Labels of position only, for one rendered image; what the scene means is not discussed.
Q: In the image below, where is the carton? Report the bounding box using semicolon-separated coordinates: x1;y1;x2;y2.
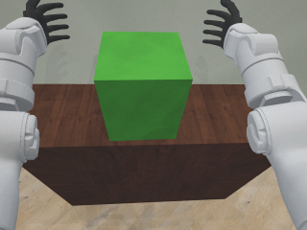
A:
94;32;193;142

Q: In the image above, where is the robot right upper arm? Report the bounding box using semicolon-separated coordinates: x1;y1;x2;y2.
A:
247;101;307;230

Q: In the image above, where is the left robot hand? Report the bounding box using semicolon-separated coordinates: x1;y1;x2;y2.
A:
23;0;70;46

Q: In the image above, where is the pedestal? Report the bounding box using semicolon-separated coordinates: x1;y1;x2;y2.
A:
22;83;272;206

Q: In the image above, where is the robot left upper arm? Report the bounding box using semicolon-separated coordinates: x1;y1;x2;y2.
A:
0;110;40;230

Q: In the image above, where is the right robot hand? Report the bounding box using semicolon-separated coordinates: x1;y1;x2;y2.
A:
202;0;243;49

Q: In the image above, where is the robot right forearm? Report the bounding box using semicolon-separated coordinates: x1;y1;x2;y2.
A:
223;23;307;109

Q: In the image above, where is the robot left forearm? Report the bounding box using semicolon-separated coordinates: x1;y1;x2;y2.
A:
0;17;47;112

